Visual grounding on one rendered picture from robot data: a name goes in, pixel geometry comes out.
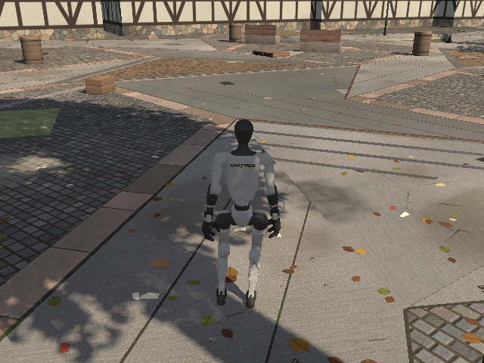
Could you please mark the right robot forearm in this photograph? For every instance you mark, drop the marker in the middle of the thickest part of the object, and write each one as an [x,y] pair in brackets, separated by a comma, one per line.
[273,205]

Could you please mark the robot left hand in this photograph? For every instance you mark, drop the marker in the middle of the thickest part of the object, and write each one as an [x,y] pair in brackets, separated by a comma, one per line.
[206,230]

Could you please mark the robot right hand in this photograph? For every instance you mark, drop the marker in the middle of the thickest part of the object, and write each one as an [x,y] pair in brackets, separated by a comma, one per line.
[276,227]

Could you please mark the robot left shin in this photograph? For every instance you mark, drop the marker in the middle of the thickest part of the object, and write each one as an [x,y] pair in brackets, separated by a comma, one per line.
[222,268]

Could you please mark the robot left upper arm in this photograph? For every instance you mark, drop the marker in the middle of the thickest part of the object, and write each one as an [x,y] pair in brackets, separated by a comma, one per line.
[216,173]

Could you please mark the robot left foot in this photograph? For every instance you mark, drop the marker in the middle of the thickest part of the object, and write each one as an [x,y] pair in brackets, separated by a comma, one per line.
[221,298]

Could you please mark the left robot forearm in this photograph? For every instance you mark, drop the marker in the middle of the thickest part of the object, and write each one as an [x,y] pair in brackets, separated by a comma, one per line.
[210,206]

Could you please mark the robot right upper arm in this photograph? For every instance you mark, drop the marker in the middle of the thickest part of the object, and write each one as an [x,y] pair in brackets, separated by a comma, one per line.
[269,173]

